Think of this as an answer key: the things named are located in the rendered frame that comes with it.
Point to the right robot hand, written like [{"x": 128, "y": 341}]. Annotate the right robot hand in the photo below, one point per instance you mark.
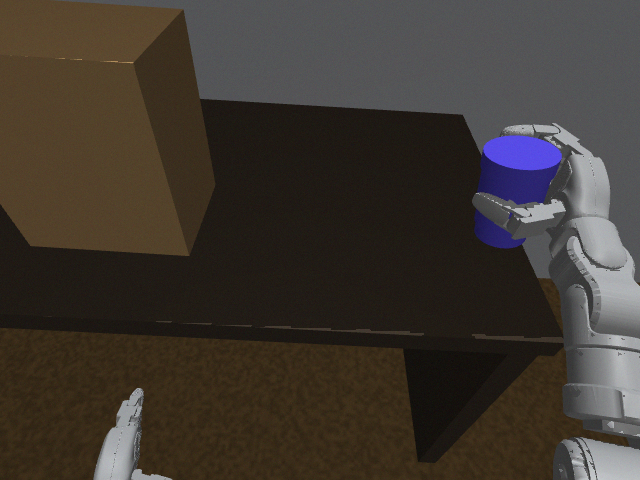
[{"x": 581, "y": 188}]

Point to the desk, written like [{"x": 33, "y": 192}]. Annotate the desk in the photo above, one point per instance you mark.
[{"x": 327, "y": 225}]

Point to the left robot hand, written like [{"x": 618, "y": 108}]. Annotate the left robot hand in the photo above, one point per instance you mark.
[{"x": 120, "y": 451}]

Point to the right robot arm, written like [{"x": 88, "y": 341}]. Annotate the right robot arm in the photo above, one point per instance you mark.
[{"x": 600, "y": 310}]

